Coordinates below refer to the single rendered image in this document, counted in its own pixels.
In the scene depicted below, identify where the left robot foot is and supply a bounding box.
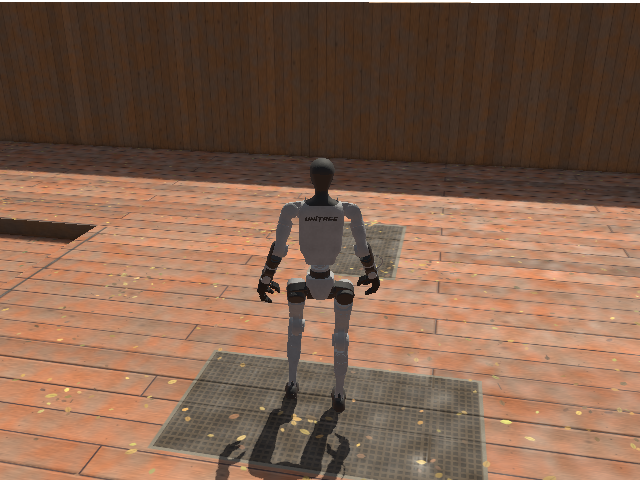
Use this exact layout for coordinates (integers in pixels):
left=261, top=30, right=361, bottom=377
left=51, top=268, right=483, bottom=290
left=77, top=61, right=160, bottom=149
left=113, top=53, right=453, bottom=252
left=285, top=381, right=299, bottom=399

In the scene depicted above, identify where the robot right upper arm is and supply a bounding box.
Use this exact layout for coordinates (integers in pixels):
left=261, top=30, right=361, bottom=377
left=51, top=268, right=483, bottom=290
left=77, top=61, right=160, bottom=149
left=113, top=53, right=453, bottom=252
left=342, top=202, right=370, bottom=258

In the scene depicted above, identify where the right robot forearm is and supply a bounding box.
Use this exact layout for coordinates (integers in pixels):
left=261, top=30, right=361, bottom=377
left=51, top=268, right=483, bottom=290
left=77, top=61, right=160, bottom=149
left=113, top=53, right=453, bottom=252
left=359, top=242, right=378, bottom=279

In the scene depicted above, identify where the robot left upper arm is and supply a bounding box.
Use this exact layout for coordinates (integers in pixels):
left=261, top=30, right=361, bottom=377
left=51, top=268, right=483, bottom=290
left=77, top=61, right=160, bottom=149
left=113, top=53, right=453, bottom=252
left=272, top=201, right=301, bottom=257

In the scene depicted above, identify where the right robot hand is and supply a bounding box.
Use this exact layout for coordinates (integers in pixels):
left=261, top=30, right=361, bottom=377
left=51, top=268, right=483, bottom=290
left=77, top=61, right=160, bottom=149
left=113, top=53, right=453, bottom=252
left=357, top=275, right=380, bottom=295

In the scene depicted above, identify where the left robot hand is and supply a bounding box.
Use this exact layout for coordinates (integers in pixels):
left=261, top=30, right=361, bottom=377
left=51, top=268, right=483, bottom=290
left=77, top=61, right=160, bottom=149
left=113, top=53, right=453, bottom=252
left=257, top=279, right=280, bottom=303

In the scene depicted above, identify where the left robot shin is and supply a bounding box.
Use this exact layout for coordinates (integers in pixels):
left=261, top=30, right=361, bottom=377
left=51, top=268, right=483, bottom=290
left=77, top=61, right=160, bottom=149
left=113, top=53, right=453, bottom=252
left=287, top=317, right=302, bottom=387

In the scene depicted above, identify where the left robot forearm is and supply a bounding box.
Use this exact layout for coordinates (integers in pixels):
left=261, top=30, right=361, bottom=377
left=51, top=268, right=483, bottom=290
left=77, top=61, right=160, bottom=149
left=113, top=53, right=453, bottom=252
left=260, top=241, right=282, bottom=284

